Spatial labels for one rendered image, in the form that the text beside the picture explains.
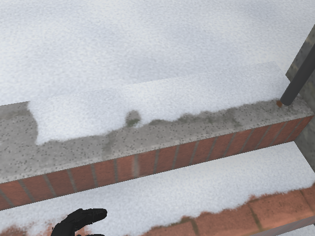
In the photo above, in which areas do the stairs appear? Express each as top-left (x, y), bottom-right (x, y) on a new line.
top-left (0, 115), bottom-right (315, 236)

